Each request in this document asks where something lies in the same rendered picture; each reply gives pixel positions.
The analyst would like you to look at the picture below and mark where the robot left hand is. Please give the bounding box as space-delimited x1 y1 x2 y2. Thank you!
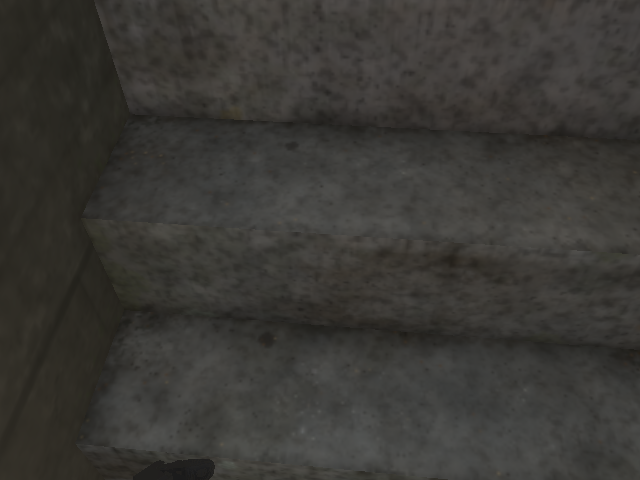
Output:
133 459 215 480

